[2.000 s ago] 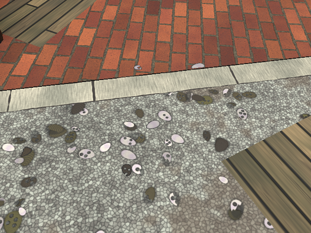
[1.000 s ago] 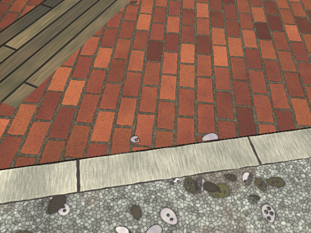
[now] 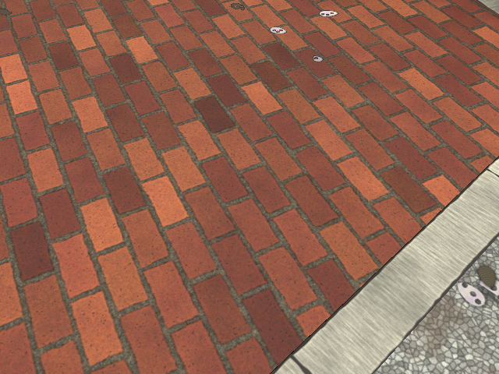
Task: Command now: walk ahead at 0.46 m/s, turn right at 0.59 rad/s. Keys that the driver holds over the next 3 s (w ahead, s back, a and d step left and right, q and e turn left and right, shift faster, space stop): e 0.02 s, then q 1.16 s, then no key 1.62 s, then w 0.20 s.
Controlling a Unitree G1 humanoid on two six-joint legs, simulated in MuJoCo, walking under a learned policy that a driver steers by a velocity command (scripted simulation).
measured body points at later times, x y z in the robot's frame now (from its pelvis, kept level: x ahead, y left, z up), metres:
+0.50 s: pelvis +0.15 -0.02 +0.01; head +0.19 -0.03 +0.46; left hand +0.32 +0.25 -0.08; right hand +0.27 -0.31 -0.12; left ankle +0.11 +0.11 -0.66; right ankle +0.23 -0.13 -0.73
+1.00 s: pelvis +0.16 +0.02 +0.01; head +0.19 +0.06 +0.46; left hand +0.20 +0.35 -0.10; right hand +0.40 -0.19 -0.07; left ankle +0.15 +0.11 -0.73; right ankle +0.25 -0.12 -0.68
